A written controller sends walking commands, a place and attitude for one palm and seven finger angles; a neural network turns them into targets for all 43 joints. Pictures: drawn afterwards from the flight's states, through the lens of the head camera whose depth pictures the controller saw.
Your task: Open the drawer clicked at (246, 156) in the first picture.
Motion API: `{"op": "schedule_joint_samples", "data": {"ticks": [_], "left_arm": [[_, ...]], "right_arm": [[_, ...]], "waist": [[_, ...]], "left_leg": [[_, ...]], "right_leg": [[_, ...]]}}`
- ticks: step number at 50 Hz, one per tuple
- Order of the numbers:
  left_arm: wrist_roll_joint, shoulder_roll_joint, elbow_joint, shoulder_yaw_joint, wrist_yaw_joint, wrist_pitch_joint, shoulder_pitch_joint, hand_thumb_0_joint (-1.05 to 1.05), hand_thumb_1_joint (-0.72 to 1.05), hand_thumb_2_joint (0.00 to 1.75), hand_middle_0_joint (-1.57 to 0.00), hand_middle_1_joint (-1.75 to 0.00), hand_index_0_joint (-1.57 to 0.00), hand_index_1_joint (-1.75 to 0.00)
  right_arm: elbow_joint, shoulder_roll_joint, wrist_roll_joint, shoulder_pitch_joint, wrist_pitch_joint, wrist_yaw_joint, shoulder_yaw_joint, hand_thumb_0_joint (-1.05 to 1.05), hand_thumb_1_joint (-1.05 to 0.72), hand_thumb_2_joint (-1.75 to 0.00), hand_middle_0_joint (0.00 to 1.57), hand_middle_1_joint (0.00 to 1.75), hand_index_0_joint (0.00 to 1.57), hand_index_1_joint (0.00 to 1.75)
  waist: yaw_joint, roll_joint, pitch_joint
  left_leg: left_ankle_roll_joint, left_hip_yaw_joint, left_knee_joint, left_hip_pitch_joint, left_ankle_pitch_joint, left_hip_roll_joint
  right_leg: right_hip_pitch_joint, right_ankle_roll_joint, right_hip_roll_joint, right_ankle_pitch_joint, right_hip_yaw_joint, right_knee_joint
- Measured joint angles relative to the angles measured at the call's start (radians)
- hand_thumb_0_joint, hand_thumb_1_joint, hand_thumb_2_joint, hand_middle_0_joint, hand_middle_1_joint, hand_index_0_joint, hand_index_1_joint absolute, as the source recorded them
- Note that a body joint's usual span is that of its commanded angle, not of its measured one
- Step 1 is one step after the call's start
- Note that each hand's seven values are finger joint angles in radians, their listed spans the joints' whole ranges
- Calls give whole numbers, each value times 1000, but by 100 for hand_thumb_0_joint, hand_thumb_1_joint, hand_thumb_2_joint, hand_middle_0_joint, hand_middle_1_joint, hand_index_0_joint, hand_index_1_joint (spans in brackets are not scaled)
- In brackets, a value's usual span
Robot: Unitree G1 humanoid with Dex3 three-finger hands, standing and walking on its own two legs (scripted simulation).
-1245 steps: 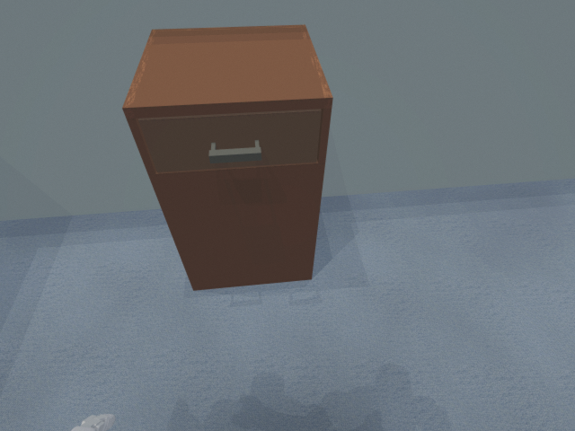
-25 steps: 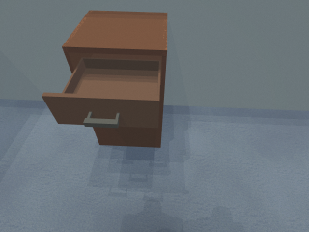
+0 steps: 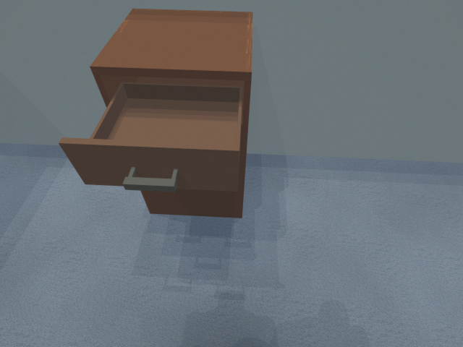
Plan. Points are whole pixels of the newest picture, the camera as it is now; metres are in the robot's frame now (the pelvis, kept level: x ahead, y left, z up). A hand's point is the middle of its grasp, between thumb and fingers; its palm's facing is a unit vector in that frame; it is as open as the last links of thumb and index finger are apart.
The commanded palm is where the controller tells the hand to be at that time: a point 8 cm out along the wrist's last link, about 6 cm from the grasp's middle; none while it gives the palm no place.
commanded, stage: look to check the result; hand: left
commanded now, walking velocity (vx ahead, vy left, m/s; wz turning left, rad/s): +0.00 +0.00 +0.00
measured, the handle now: (152, 178) +0.50 +0.23 -0.07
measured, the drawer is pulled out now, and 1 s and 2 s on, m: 0.29 0.29 0.29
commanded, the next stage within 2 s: stand and wait in 0.12 s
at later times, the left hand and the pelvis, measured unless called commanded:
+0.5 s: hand out of the picture -0.01 +0.15 -0.18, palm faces +0.05 -0.98 -0.17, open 7.4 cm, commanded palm none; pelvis +0.01 +0.00 +0.00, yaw +0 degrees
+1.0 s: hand out of the picture -0.01 +0.15 -0.18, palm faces +0.05 -0.99 -0.16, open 7.4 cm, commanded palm none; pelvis +0.02 +0.00 +0.00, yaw +0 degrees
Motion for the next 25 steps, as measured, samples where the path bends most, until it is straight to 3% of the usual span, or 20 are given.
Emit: {"op": "schedule_joint_samples", "data": {"ticks": [25], "left_arm": [[-2,6,-9,1,3,-6,-15,0,90,90,-20,-30,-19,-30]], "right_arm": [[13,0,1,1,-1,-2,-2,1,-91,-89,20,30,20,30]], "waist": [[-4,-4,-2]], "left_leg": [[-7,2,-12,24,-12,6]], "right_leg": [[24,-5,6,-10,3,-14]]}}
